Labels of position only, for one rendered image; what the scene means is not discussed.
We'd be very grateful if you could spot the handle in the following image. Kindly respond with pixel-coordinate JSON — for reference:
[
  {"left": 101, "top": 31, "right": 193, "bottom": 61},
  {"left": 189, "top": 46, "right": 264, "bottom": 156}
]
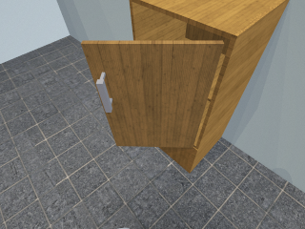
[{"left": 96, "top": 72, "right": 112, "bottom": 113}]

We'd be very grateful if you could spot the cupboard door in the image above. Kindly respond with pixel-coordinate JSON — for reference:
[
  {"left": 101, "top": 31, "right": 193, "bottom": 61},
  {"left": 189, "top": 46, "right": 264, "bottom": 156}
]
[{"left": 81, "top": 40, "right": 224, "bottom": 148}]

